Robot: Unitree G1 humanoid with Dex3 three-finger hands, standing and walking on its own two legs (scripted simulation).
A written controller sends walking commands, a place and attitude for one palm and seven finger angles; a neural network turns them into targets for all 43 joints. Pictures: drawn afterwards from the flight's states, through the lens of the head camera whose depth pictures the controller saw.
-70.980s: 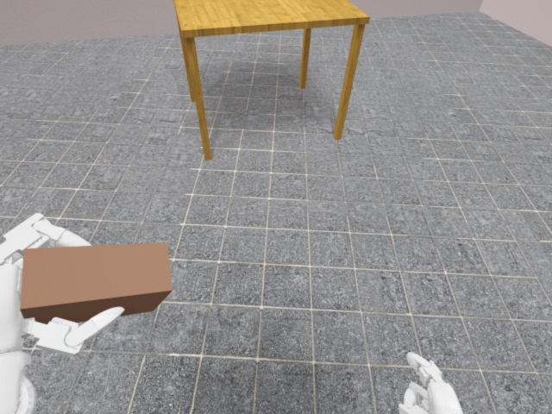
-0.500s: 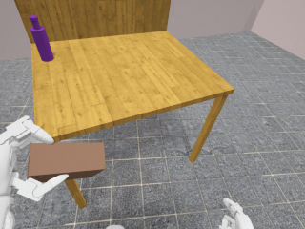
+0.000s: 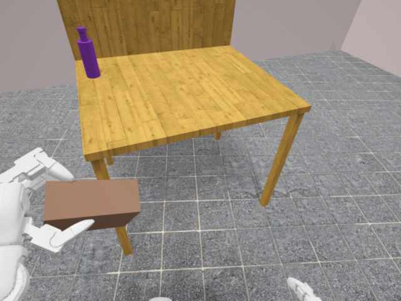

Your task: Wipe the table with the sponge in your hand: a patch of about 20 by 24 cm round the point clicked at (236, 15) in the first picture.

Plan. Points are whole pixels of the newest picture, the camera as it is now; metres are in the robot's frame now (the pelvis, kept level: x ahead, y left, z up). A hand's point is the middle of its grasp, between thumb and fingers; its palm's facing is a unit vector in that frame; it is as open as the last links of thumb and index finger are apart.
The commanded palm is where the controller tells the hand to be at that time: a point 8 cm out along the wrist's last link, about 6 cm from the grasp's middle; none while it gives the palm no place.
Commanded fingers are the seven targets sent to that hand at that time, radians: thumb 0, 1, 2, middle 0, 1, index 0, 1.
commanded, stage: stop stepping back and stand still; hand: left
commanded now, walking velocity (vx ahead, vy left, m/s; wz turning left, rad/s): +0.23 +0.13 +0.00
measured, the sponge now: (105, 206) +0.24 +0.18 +0.13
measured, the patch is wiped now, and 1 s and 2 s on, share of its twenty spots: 1.00 1.00 1.00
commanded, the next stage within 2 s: stand and wait in 0.38 s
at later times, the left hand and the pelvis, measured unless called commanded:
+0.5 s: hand (61, 215) +0.18 +0.21 +0.18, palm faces +0.33 -0.86 -0.40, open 9.7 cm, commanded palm +0.13 +0.26 +0.20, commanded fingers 0.00 0.10 1.30 -1.20 -1.60 -1.20 -1.60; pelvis -0.03 -0.01 +0.01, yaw -1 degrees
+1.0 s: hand (66, 199) +0.21 +0.21 +0.19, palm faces +0.39 -0.85 -0.34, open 9.7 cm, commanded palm +0.16 +0.26 +0.20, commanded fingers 0.00 0.10 1.30 -1.20 -1.60 -1.20 -1.60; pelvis +0.00 -0.02 +0.02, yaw +1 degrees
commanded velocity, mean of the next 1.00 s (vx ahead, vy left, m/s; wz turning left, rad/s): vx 0.06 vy -0.01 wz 0.00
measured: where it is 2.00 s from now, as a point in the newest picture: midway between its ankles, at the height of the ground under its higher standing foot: outside the picture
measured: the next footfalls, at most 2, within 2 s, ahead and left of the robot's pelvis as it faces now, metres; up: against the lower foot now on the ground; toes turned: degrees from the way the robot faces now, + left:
left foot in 0.12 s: +0.04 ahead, +0.11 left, +0.00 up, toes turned +1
right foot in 0.46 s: +0.05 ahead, -0.13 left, +0.00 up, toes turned -3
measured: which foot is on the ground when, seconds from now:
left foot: up 0.00-0.10, down 0.12-1.00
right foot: down 0.00-0.14, up 0.16-0.44, down 0.46-1.00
